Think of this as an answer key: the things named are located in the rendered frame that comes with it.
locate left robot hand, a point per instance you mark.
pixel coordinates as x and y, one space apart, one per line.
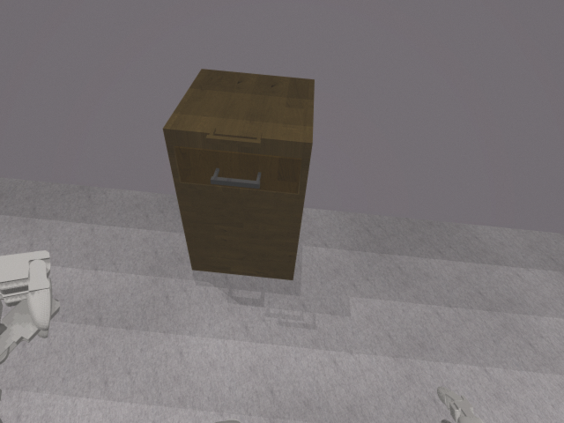
24 282

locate drawer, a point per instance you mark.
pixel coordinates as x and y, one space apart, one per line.
277 173

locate handle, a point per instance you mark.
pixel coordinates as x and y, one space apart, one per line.
234 141
235 182

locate right robot hand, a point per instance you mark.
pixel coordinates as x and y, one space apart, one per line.
460 408

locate cabinet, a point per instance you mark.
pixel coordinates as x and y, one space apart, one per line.
231 230

